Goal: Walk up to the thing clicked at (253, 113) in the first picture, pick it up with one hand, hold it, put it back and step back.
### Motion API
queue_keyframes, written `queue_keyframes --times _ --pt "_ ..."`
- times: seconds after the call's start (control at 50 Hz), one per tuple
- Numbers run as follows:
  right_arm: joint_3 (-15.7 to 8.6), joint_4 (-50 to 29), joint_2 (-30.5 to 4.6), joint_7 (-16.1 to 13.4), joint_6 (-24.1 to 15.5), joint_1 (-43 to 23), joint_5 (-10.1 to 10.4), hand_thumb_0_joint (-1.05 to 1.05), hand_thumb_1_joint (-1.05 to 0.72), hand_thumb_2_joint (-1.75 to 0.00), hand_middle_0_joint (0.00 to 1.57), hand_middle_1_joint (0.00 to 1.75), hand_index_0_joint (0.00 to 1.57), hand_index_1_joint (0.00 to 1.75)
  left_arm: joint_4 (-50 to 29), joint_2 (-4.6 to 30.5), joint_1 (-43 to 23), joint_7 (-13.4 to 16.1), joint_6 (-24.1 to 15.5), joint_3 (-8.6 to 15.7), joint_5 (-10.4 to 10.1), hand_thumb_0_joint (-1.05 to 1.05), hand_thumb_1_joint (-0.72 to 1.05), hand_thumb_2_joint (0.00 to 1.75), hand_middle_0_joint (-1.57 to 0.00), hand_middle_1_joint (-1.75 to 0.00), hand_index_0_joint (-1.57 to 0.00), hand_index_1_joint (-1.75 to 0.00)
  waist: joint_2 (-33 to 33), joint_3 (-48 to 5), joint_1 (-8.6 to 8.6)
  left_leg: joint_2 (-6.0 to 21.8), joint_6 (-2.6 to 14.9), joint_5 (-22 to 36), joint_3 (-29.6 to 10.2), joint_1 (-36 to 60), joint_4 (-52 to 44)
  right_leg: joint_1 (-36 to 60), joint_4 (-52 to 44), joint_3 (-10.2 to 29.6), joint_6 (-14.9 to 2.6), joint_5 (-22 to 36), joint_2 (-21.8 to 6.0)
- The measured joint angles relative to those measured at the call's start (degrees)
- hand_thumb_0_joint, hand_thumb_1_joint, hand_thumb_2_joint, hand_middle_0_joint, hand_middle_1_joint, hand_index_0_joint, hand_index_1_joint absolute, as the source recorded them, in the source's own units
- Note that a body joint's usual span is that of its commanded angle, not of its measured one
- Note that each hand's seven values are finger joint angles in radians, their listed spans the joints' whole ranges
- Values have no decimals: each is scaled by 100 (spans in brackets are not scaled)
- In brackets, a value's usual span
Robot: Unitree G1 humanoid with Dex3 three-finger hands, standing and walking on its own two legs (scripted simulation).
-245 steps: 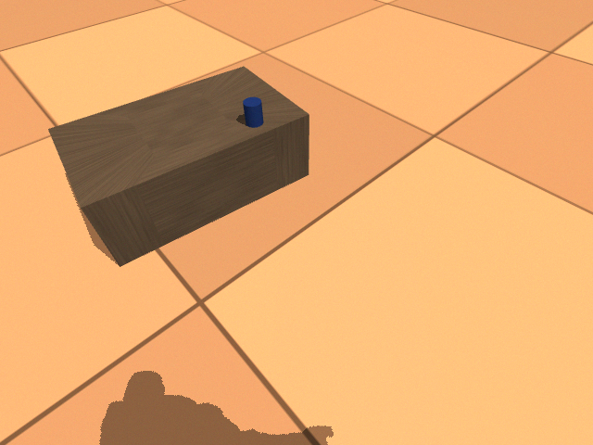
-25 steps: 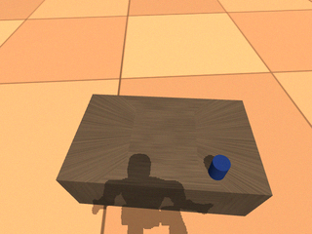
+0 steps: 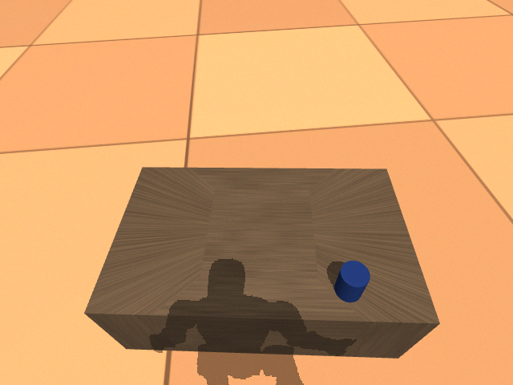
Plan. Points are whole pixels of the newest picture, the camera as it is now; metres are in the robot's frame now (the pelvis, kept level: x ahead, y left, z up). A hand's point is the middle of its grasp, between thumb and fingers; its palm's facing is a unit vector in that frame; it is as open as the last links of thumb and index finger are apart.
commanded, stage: walk up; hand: right
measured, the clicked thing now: (351, 281) +0.46 -0.22 -0.37
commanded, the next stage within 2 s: stand in 0.56 s
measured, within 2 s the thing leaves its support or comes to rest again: neither
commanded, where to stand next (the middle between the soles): +0.06 +0.00 m, yaw -1 degrees
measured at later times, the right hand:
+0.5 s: hand out of the picture +0.08 -0.25 -0.16, palm faces +0.03 +0.94 -0.33, open 7.4 cm
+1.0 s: hand out of the picture +0.09 -0.26 -0.15, palm faces -0.01 +0.95 -0.32, open 7.4 cm
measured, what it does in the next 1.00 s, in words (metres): stands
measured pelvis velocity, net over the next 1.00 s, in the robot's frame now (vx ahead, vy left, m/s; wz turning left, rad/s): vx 0.00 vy -0.01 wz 0.01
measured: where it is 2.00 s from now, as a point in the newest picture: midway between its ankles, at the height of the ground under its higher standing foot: outside the picture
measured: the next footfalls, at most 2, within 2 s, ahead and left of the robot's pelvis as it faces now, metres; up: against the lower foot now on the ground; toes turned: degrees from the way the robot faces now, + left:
none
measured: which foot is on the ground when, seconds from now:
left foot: down 0.00-1.00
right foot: down 0.00-1.00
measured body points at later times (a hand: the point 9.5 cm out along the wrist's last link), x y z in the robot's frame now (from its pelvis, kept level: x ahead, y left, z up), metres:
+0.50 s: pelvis +0.01 +0.00 +0.00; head +0.02 +0.00 +0.45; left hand +0.11 +0.30 -0.13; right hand +0.08 -0.30 -0.13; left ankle -0.03 +0.12 -0.74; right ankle +0.02 -0.13 -0.74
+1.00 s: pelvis +0.00 -0.01 +0.01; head +0.01 -0.01 +0.45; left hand +0.08 +0.29 -0.12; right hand +0.09 -0.31 -0.13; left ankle -0.03 +0.12 -0.74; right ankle +0.02 -0.13 -0.74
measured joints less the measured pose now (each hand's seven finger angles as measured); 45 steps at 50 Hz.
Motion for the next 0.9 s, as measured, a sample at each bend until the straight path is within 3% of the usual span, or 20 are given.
queue_keyframes --times 0.56,0.9 --pt "-48 2 100 -24 8 152 -15 1 -90 -89 20 30 20 30 -42 -54 6 28 63 48 13 1 91 90 -20 -30 -20 -30 -7 4 -47 -6 6 14 135 208 -229 88 -87 128 15 -11 16" --pt "59 75 133 -39 -23 55 4 1 -90 -89 20 30 20 30 5 -63 -17 10 83 24 -14 1 91 90 -20 -30 -20 -30 -11 -58 -72 18 -58 283 -26 267 -554 253 -494 -44 -32 235 32"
